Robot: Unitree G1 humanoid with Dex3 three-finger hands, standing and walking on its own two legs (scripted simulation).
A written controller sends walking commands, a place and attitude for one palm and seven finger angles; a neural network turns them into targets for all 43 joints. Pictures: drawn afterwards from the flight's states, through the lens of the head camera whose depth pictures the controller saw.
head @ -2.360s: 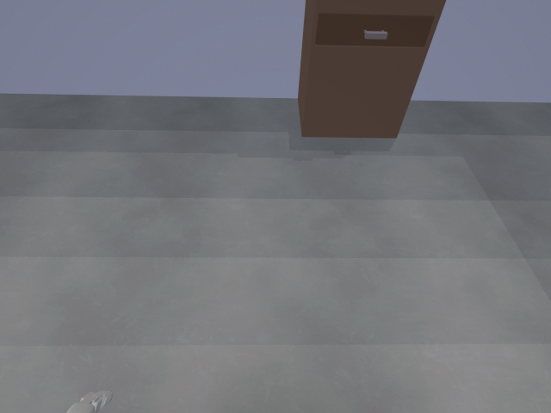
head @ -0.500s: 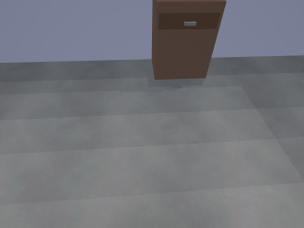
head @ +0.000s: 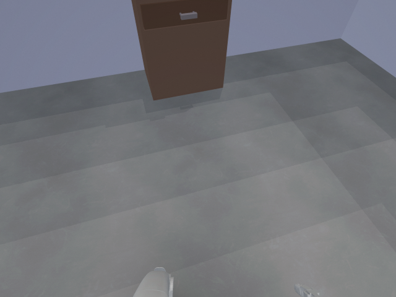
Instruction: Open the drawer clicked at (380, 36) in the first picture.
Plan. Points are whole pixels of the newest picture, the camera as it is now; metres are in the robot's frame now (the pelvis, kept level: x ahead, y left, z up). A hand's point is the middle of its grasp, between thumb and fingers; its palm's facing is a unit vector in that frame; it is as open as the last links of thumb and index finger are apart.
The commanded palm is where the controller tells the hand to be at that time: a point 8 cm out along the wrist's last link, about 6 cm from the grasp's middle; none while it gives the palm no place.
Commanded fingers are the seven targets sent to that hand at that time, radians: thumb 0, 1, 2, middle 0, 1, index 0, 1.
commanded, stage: walk to a spot facing it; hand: left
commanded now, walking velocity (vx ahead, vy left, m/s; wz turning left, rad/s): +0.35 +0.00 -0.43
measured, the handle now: (188, 14) +1.63 +0.24 -0.15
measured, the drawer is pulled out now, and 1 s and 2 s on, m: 0.00 0.00 0.00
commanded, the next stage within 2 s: none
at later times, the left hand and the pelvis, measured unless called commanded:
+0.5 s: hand (134, 206) +0.36 +0.23 -0.16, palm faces -0.24 -0.95 -0.19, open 7.4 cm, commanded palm none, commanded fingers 0.00 0.90 0.90 -0.20 -0.30 -0.20 -0.30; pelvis +0.21 +0.06 +0.00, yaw -15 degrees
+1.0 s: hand (175, 162) +0.52 +0.14 -0.17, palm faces -0.29 -0.92 -0.25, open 7.2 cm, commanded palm none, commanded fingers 0.00 0.90 0.90 -0.20 -0.30 -0.20 -0.30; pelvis +0.42 -0.04 +0.00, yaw -21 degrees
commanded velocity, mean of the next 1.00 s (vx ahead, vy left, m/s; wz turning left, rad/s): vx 0.37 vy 0.00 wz -0.25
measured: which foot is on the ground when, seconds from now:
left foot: up 0.00-0.10, down 0.12-0.70, up 0.72-1.00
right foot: down 0.00-0.12, up 0.14-0.66, down 0.68-1.00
